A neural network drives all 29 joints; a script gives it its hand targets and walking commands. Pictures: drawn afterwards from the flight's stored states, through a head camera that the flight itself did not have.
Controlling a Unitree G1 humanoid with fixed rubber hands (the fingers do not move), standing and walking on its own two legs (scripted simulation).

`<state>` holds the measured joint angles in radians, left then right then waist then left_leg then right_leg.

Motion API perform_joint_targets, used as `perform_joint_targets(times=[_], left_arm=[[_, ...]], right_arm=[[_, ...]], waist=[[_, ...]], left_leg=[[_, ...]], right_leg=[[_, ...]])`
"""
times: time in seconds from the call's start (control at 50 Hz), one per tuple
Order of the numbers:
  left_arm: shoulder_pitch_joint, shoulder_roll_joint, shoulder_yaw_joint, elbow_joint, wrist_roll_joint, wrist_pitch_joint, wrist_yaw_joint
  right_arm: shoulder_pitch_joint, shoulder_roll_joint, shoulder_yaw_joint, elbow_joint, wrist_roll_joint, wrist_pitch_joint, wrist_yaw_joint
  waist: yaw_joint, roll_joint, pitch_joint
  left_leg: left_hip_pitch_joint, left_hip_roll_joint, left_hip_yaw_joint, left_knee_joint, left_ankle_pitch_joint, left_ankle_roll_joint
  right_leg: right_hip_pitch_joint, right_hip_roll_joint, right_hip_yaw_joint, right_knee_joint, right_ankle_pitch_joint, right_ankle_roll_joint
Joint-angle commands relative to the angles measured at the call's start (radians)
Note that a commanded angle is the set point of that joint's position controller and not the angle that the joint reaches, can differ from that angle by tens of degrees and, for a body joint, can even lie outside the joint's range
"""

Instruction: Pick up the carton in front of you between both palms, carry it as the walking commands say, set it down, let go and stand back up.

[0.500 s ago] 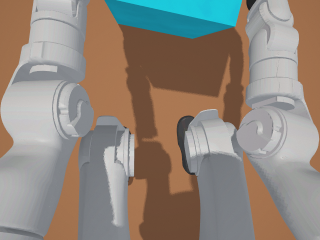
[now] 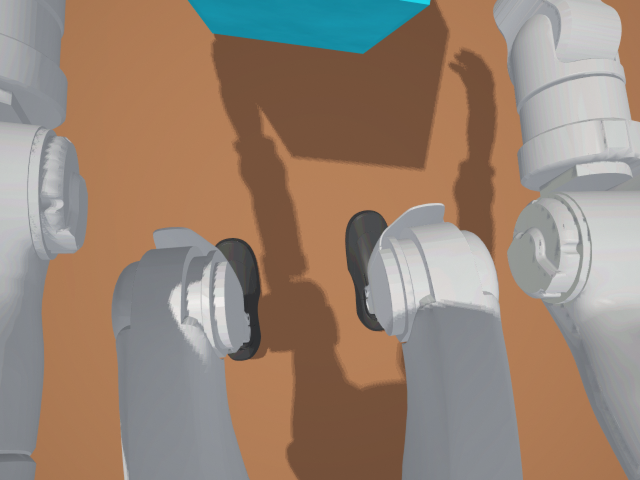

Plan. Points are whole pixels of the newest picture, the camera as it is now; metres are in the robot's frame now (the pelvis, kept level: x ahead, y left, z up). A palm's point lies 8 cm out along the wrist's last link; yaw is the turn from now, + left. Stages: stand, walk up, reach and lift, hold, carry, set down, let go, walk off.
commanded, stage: set down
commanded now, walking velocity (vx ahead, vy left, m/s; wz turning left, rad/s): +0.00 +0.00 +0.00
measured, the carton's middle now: out of the picture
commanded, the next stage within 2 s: let go in 0.86 s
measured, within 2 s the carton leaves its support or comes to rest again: neither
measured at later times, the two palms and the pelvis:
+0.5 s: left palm out of the picture +0.62 +0.18 +0.03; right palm out of the picture +0.55 -0.20 +0.03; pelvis +0.02 +0.00 +0.13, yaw +0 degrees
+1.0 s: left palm out of the picture +0.60 +0.19 +0.17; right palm out of the picture +0.54 -0.20 +0.16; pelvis +0.04 +0.00 +0.27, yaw +2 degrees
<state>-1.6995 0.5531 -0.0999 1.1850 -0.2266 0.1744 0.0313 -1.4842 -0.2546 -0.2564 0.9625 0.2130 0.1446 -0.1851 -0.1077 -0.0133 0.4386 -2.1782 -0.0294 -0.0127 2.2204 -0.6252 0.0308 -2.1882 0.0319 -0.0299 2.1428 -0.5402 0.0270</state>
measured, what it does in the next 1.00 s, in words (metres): rises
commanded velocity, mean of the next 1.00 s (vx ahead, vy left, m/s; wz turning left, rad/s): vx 0.00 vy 0.00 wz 0.00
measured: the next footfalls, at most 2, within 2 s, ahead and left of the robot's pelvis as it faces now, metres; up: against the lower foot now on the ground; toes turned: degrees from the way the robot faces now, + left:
none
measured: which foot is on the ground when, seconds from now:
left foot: down 0.00-1.00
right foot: down 0.00-1.00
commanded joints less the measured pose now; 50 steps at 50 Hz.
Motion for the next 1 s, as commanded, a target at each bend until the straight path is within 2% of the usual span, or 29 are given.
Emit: perform_joint_targets(times=[0.0, 0.06, 0.14, 0.32, 0.38, 0.58, 0.84, 0.92, 0.98], left_arm=[[-0.288, 0.129, 0.083, -0.107, 0.052, 0.01, 0.002], [-0.226, 0.104, 0.128, -0.081, 0.094, 0.01, -0.014], [-0.184, 0.069, 0.156, -0.084, 0.13, 0.0, -0.035], [-0.167, 0.05, 0.168, -0.192, 0.149, 0.035, -0.049], [-0.147, 0.051, 0.182, -0.23, 0.159, 0.052, -0.05], [-0.057, 0.041, 0.252, -0.273, 0.208, 0.069, -0.076], [0.033, -0.02, 0.336, -0.221, 0.293, 0.037, -0.117], [0.136, -0.06, 0.392, -0.241, 0.354, 0.025, -0.105], [0.264, -0.114, 0.424, -0.315, 0.391, 0.02, -0.073]], right_arm=[[-0.245, -0.123, -0.018, -0.15, -0.02, 0.014, -0.015], [-0.184, -0.081, -0.046, -0.126, -0.05, 0.023, -0.007], [-0.13, -0.057, -0.081, -0.132, -0.089, 0.021, 0.008], [-0.072, -0.081, -0.109, -0.241, -0.109, 0.051, 0.021], [-0.045, -0.082, -0.109, -0.279, -0.108, 0.068, 0.025], [0.037, -0.055, -0.116, -0.337, -0.129, 0.091, 0.046], [0.124, 0.008, -0.171, -0.327, -0.225, 0.071, 0.085], [0.207, 0.025, -0.178, -0.335, -0.276, 0.055, 0.116], [0.324, 0.014, -0.163, -0.36, -0.31, 0.038, 0.148]], waist=[[-0.027, 0.109, -1.458], [-0.017, 0.096, -1.351], [-0.023, 0.113, -1.332], [-0.052, 0.198, -1.535], [-0.049, 0.208, -1.59], [-0.034, 0.174, -1.59], [-0.032, 0.143, -1.463], [-0.008, 0.131, -1.486], [0.003, 0.132, -1.548]], left_leg=[[0.613, -0.013, 0.019, -0.269, 0.275, -0.004], [0.534, -0.013, 0.018, -0.32, 0.262, -0.001], [0.535, -0.014, 0.012, -0.387, 0.289, -0.006], [0.786, -0.033, 0.01, -0.533, 0.401, -0.027], [0.864, -0.04, 0.011, -0.583, 0.449, -0.03], [0.986, -0.051, 0.007, -0.787, 0.538, -0.036], [1.125, -0.049, -0.005, -1.079, 0.574, -0.044], [1.205, -0.046, -0.01, -1.149, 0.654, -0.049], [1.339, -0.044, -0.018, -1.19, 0.767, -0.057]], right_leg=[[0.744, 0.025, -0.047, -0.211, 0.357, 0.006], [0.686, 0.027, -0.044, -0.257, 0.341, 0.013], [0.643, 0.03, -0.047, -0.319, 0.349, 0.018], [0.654, 0.037, -0.069, -0.474, 0.392, 0.016], [0.68, 0.041, -0.071, -0.529, 0.419, 0.015], [0.813, 0.046, -0.054, -0.734, 0.487, 0.026], [0.999, 0.035, -0.033, -1.024, 0.524, 0.039], [1.075, 0.035, -0.032, -1.086, 0.572, 0.039], [1.128, 0.041, -0.035, -1.127, 0.62, 0.028]])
